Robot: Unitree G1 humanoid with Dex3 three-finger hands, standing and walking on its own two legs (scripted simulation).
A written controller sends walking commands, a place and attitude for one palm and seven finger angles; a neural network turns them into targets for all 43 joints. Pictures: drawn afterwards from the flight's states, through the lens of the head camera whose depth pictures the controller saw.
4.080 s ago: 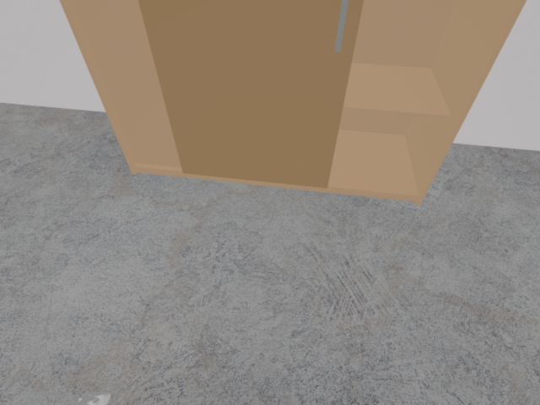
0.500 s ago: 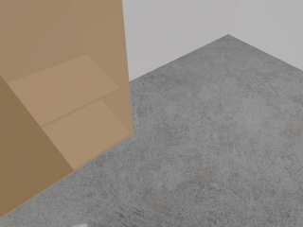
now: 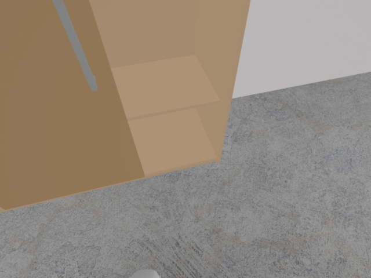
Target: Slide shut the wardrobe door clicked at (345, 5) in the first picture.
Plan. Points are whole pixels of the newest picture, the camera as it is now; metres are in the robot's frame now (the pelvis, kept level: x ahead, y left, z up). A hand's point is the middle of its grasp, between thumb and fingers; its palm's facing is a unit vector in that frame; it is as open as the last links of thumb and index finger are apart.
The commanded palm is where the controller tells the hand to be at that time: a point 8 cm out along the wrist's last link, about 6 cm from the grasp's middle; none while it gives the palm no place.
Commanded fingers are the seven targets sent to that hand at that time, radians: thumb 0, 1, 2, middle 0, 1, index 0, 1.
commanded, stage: turn to face it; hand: left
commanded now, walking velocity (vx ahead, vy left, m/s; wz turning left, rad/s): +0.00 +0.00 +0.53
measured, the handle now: (74, 36) +0.67 +0.37 +0.17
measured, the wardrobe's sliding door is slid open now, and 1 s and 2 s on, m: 0.46 0.46 0.46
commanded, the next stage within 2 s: take the last steps up to it in 0.52 s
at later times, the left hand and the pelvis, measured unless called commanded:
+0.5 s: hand out of the picture +0.02 +0.23 -0.16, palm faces +0.24 -0.93 -0.27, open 7.4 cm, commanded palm none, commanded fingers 0.00 0.90 0.90 -0.20 -0.30 -0.20 -0.30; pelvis -0.02 +0.01 -0.01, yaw +11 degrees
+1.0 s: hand out of the picture -0.13 +0.19 -0.18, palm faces +0.38 -0.91 -0.18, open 7.3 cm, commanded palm none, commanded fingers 0.00 0.90 0.90 -0.20 -0.30 -0.20 -0.30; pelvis -0.03 +0.02 +0.00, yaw +18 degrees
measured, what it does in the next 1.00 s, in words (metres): steps on the spot, turning left: left foot, then right foot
